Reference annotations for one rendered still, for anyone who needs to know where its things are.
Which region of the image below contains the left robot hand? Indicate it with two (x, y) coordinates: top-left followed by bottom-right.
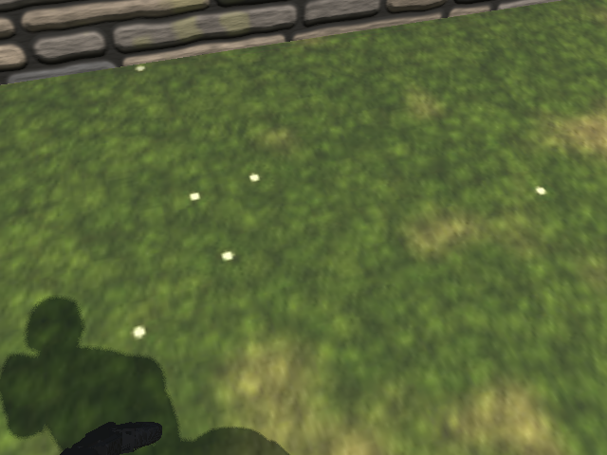
(60, 422), (162, 455)

